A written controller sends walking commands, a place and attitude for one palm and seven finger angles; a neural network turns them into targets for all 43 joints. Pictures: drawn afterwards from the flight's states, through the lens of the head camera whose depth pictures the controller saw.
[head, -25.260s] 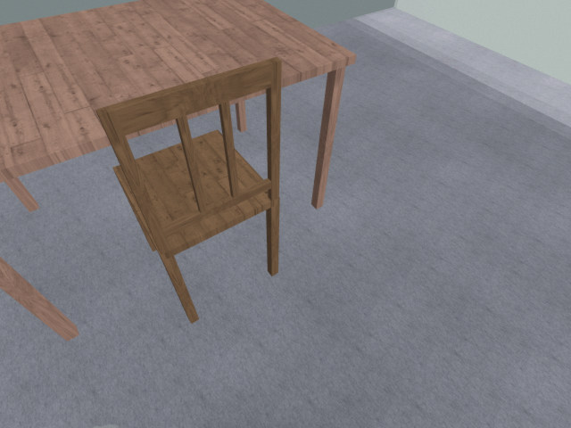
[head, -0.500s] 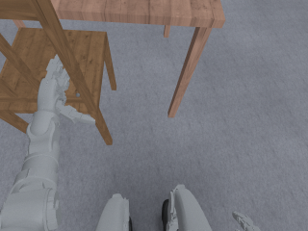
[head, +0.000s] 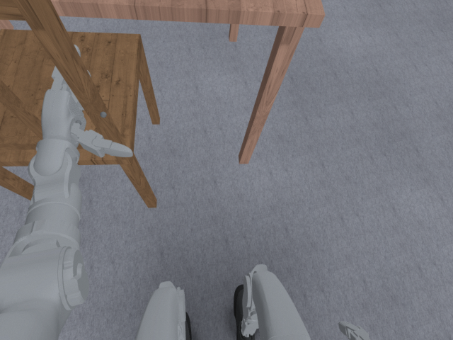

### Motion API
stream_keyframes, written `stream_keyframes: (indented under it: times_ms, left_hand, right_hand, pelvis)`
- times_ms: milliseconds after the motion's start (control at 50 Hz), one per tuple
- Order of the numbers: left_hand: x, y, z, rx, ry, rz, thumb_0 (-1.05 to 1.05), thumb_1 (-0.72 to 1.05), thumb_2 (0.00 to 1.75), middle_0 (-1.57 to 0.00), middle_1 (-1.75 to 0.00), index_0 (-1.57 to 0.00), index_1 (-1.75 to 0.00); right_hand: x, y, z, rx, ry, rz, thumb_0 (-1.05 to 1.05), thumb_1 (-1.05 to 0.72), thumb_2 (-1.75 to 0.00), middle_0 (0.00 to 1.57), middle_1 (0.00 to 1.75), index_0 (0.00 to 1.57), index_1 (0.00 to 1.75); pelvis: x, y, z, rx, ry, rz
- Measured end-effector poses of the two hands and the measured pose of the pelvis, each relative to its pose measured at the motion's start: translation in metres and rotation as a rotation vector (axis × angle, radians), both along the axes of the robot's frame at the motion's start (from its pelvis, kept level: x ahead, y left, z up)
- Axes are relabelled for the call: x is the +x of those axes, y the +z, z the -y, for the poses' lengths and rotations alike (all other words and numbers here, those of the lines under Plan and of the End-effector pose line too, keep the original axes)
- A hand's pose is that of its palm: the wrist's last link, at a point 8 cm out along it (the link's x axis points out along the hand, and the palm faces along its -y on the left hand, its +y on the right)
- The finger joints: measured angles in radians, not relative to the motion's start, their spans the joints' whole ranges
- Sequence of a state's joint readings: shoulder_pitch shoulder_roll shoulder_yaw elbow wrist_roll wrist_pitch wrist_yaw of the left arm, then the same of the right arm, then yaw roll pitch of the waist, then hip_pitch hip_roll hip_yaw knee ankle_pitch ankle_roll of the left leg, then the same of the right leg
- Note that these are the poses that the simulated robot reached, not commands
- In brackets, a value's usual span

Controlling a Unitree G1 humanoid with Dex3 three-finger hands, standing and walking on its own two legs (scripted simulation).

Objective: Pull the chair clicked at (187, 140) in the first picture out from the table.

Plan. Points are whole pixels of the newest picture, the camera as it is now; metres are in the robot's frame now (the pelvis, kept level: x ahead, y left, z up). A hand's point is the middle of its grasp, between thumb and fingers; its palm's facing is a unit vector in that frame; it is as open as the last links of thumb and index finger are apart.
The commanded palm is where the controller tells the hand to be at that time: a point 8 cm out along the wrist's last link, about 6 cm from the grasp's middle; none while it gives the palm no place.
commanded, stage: push the fingers through the gap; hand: left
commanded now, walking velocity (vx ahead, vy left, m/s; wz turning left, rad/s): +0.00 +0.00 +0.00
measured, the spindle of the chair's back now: out of the picture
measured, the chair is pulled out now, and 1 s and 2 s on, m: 0.00 0.00 0.03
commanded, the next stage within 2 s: hook a spindle and tug to test in 0.30 s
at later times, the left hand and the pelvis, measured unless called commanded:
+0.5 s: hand (100, 116) +0.48 +0.18 +0.03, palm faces -0.03 -1.00 -0.03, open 16.9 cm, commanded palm +0.46 +0.22 +0.03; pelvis +0.00 +0.00 +0.00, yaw +0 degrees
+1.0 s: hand (98, 115) +0.48 +0.19 +0.03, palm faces -0.01 -1.00 -0.03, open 11.2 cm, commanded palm +0.46 +0.22 +0.03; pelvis +0.01 +0.00 +0.01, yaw +0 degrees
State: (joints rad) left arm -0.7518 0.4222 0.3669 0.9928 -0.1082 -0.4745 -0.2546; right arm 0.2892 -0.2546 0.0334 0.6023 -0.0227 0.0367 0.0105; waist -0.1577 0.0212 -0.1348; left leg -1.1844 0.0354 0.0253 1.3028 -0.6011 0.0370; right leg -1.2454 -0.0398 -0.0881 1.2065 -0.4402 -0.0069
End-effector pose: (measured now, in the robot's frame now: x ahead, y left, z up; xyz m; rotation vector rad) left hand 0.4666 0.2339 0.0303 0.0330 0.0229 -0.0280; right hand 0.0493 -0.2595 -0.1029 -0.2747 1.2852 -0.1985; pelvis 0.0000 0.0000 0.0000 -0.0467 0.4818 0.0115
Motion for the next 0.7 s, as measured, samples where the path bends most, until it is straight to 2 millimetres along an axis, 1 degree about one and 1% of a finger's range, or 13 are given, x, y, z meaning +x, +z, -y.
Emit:
stream_keyframes:
  times_ms: [140,300,480,580,700]
  left_hand:
    - [-0.0028,0.0016,-0.0005,0.007,-0.008,0.005,-0.01,-0.5,0.3,-0.06,-0.08,-0.06,-0.08]
    - [-0.0069,0.0002,-0.0019,0.003,0.002,-0.007,-0.01,-0.5,0.3,-0.06,-0.08,-0.06,-0.08]
    - [-0.0035,-0.0002,-0.0037,-0.004,-0.001,0.0,-0.01,-0.5,0.3,-0.07,-0.1,-0.07,-0.1]
    - [-0.0032,0.0003,-0.0038,0.0,-0.008,0.005,-0.01,-0.5,0.3,-0.1,-0.21,-0.11,-0.22]
    - [-0.0051,0.0007,-0.0016,-0.01,-0.004,0.002,-0.01,-0.5,0.3,-0.18,-0.47,-0.18,-0.47]
  right_hand:
    - [-0.0023,0.0012,0.0002,0.005,-0.008,-0.013,0.01,-0.91,-0.9,0.21,0.3,0.2,0.3]
    - [0.0023,0.0041,0.0009,0.001,0.002,-0.003,0.01,-0.91,-0.9,0.21,0.3,0.2,0.3]
    - [0.0068,0.0042,0.0021,-0.011,0.01,0.009,0.01,-0.91,-0.9,0.21,0.3,0.2,0.3]
    - [0.0063,0.0037,0.0009,-0.009,0.007,0.006,0.01,-0.91,-0.9,0.21,0.3,0.2,0.3]
    - [0.0048,0.004,-0.0026,0.002,0.001,0.0,0.01,-0.91,-0.9,0.21,0.3,0.2,0.3]
  pelvis:
    - [0.0009,0.0019,0.0002,-0.001,-0.001,0.0]
    - [0.001,0.0038,0.0009,-0.001,0.002,0.007]
    - [0.0001,0.002,0.0006,-0.004,0.004,0.005]
    - [0.0002,0.0017,-0.0008,-0.006,0.003,0.003]
    - [0.0012,0.0032,-0.0022,-0.006,0.002,0.005]
